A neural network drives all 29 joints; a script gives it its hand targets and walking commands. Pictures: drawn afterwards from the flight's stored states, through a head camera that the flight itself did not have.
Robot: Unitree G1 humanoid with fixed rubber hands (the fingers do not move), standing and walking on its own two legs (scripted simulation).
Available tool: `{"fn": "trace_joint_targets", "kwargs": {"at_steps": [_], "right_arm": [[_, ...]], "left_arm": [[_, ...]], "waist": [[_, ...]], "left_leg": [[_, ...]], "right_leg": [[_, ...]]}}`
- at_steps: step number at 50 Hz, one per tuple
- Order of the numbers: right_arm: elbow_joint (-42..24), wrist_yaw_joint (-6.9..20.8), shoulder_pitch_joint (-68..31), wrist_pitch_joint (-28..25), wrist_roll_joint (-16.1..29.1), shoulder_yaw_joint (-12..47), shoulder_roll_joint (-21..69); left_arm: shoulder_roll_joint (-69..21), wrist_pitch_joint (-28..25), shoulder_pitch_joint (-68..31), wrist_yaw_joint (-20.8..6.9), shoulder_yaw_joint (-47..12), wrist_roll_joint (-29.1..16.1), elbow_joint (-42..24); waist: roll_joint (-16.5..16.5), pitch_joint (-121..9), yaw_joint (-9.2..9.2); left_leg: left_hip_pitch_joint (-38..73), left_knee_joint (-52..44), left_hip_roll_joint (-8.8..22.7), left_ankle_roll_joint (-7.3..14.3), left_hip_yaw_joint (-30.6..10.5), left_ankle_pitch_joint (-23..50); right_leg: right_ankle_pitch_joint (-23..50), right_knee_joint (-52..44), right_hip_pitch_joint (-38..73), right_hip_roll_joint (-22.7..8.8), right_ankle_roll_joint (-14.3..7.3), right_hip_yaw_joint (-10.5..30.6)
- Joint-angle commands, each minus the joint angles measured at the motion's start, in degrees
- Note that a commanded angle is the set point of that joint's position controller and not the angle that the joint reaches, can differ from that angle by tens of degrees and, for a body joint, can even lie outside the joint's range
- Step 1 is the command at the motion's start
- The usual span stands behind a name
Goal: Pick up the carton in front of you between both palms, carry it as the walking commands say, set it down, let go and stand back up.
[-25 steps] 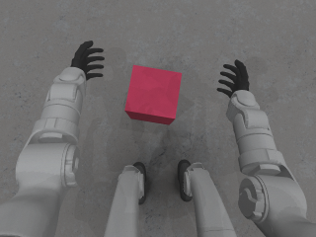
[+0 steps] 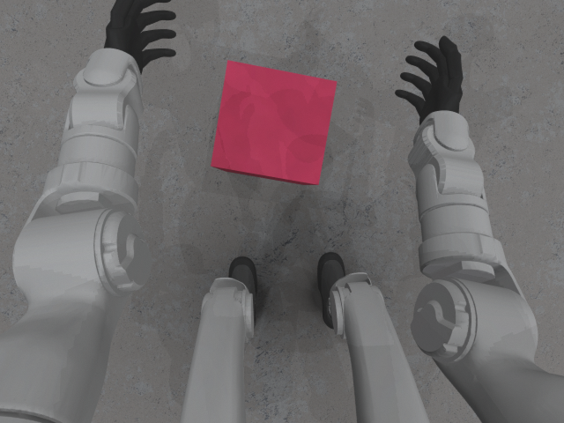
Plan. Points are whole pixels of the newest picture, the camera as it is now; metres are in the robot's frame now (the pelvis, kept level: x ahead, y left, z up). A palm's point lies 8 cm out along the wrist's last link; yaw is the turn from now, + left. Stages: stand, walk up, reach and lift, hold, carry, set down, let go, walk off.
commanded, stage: reach and lift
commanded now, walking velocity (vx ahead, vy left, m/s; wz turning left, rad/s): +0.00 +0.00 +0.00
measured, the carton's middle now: (272, 133) +0.51 +0.03 -0.50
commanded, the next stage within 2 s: none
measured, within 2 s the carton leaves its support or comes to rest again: leaves its support in 1.50 s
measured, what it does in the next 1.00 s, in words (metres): lowers itself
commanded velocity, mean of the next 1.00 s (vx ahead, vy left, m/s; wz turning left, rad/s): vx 0.00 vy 0.00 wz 0.00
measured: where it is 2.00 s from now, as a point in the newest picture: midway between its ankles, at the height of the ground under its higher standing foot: (290, 306)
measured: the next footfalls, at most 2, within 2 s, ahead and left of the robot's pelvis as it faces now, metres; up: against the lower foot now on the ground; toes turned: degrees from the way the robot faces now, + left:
none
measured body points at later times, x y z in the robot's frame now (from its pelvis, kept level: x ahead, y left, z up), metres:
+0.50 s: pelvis -0.06 -0.01 -0.22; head +0.31 +0.03 +0.02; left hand +0.54 +0.20 -0.39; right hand +0.49 -0.17 -0.39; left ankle +0.05 +0.10 -0.59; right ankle +0.06 -0.14 -0.59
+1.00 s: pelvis -0.06 -0.01 -0.26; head +0.32 +0.03 -0.02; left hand +0.54 +0.19 -0.44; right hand +0.49 -0.16 -0.43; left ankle +0.05 +0.10 -0.59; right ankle +0.06 -0.14 -0.59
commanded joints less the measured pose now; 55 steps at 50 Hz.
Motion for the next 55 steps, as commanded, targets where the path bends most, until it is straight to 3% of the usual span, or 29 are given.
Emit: {"fn": "trace_joint_targets", "kwargs": {"at_steps": [1,7,11,16,23,28,33,36,41,44,50,55], "right_arm": [[-3.19,-0.2,-7.7,-1.62,-0.25,0.2,-3.52],[-2.7,-2.48,-14.48,-1.65,5.19,4.54,-7.23],[-2.21,-4.32,-20.53,-0.59,10.38,8.81,-10.31],[1.71,-5.28,-27.7,0.84,14.42,11.48,-12.53],[8.51,-5.31,-35.37,0.36,15.83,11.76,-15.76],[13.12,-4.26,-38.17,-1.39,15.43,11.42,-17.14],[13.28,-4.04,-40.08,-3.18,17.15,12.91,-18.65],[15.17,-4.13,-37.58,-3.7,19.05,15.15,-15.69],[13.47,-4.66,-33.39,-3.97,20.56,15.82,-12.71],[14.15,-4.68,-31.95,-3.9,19.77,15.05,-12.62],[15.35,-4.43,-32.78,-3.86,15.42,11.54,-12.87],[14.75,-3.79,-36.17,-3.56,15.55,12.79,-7.88]], "left_arm": [[5.24,-1.6,-10.8,1.0,0.1,-0.39,-3.67],[10.58,-2.21,-17.86,3.02,-6.28,-6.63,-5.15],[14.92,-1.72,-24.81,4.09,-12.44,-12.4,-5.71],[17.4,-0.4,-31.02,4.5,-17.88,-17.02,-1.87],[18.95,-0.18,-37.69,4.67,-22.37,-19.85,4.11],[18.53,-1.22,-39.97,4.53,-24.64,-21.2,7.31],[19.15,-2.39,-42.78,5.33,-26.73,-22.96,5.31],[19.12,-3.17,-41.96,5.41,-27.33,-23.94,3.6],[18.37,-3.35,-38.22,5.28,-26.16,-22.23,2.65],[16.74,-3.03,-35.54,5.32,-25.08,-20.89,4.57],[14.58,-2.69,-35.27,4.26,-24.54,-20.06,6.31],[9.55,-2.46,-38.34,3.4,-27.15,-21.11,6.48]], "waist": [[5.13,-50.12,0.18],[5.37,-58.64,-0.13],[7.57,-64.23,-0.24],[9.09,-60.06,-0.34],[8.5,-51.42,-1.02],[7.62,-44.8,-1.54],[7.69,-48.76,-1.4],[6.09,-49.83,-0.27],[8.4,-51.81,1.54],[8.12,-47.16,1.65],[6.53,-38.06,-0.41],[6.46,-37.42,0.12]], "left_leg": [[34.15,6.59,-2.19,-1.74,-2.48,33.71],[23.31,18.75,-2.56,-1.79,-0.76,24.92],[21.7,26.25,-1.79,-1.88,0.35,19.13],[16.94,32.17,-0.4,-1.7,0.44,9.1],[12.48,38.01,0.99,-1.46,-0.86,1.15],[9.72,42.26,1.63,-1.57,-2.18,2.14],[13.05,46.33,1.58,-1.84,-2.32,8.25],[12.65,47.53,1.35,-1.6,-2.27,11.66],[16.79,48.31,1.37,-1.67,-2.2,16.32],[13.27,47.75,1.37,-1.62,-2.22,13.61],[3.3,46.25,1.18,-1.53,-2.29,5.9],[2.39,45.23,0.69,-1.35,-2.02,2.95]], "right_leg": [[20.01,6.61,8.67,4.79,2.52,-4.11],[19.41,19.66,11.57,5.0,2.54,-3.73],[15.89,27.23,11.72,4.69,2.09,-4.58],[6.71,34.12,7.6,3.93,1.36,-5.59],[0.37,41.41,2.75,2.99,0.7,-6.2],[1.5,46.27,-0.28,2.52,0.73,-6.06],[6.58,50.09,1.38,2.63,0.68,-6.16],[10.29,51.8,3.35,3.13,0.78,-6.23],[12.08,52.02,0.17,4.21,0.9,-6.33],[9.88,51.3,-2.26,4.43,0.97,-6.09],[6.0,50.25,-2.49,4.65,1.07,-5.64],[4.82,49.69,0.13,5.09,0.92,-5.57]]}}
